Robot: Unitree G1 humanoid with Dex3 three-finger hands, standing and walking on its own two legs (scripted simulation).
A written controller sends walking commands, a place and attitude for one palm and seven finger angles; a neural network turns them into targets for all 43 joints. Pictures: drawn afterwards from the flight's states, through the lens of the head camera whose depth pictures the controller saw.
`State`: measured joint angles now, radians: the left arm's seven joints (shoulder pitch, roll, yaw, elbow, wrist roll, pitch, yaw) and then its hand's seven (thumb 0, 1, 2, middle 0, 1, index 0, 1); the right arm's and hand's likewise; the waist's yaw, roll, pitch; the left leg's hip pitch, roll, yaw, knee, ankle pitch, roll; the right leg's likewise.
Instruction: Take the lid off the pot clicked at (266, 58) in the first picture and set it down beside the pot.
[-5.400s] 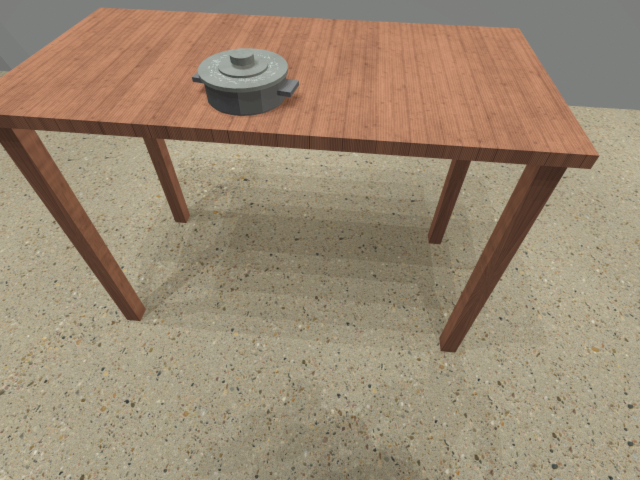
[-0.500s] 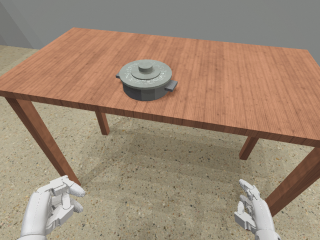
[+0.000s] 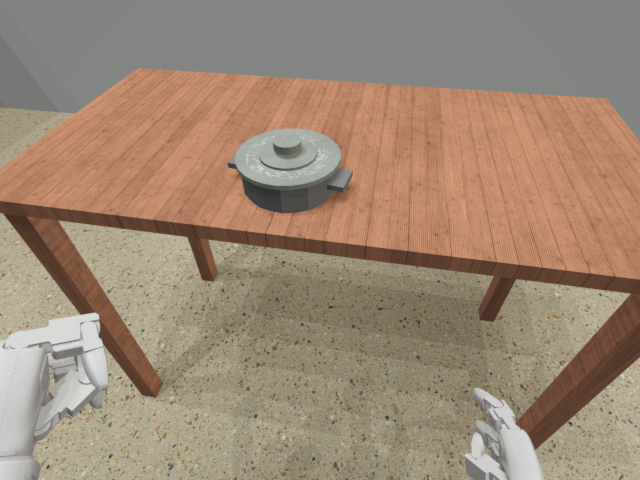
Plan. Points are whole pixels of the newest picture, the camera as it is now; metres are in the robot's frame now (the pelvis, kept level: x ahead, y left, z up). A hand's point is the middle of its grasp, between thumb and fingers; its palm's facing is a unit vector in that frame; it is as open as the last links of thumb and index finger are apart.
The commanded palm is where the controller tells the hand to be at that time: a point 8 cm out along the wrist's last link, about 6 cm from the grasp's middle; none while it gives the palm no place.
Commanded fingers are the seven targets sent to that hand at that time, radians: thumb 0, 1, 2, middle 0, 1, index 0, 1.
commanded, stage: raise the hand higher, near the body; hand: left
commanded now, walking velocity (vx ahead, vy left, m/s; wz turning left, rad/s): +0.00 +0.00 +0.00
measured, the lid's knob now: (287, 144) +0.57 +0.15 +0.15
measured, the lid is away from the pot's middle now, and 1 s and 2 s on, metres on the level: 0.00 0.00 0.00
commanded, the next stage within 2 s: reach forward and open the fingers in 0.46 s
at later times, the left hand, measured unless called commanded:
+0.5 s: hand (76, 306) +0.18 +0.24 +0.22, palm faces +0.47 -0.79 -0.40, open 3.1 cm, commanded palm +0.12 +0.27 +0.23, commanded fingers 0.00 0.90 0.90 -1.30 -1.50 -1.30 -1.50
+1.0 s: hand (68, 290) +0.20 +0.27 +0.20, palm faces +0.23 -0.05 -0.97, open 3.2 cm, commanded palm +0.17 +0.26 +0.25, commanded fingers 0.00 0.21 1.38 -1.14 -0.68 -1.14 -0.68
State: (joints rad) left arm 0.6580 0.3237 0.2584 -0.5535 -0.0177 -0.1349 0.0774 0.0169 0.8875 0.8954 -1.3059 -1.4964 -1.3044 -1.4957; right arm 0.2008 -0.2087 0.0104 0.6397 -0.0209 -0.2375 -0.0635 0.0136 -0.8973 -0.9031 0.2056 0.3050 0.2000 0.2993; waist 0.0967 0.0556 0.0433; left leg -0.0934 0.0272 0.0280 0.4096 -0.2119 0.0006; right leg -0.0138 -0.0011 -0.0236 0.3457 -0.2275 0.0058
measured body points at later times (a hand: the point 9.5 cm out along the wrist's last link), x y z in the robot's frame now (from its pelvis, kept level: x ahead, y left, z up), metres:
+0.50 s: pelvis +0.01 +0.00 +0.00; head -0.01 -0.01 +0.45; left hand +0.15 +0.28 +0.24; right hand +0.21 -0.20 -0.07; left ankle +0.01 +0.12 -0.74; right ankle -0.02 -0.12 -0.74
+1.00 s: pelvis -0.01 -0.01 +0.00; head -0.03 -0.06 +0.44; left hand +0.19 +0.27 +0.25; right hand +0.25 -0.19 -0.08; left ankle +0.01 +0.12 -0.74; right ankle -0.02 -0.12 -0.74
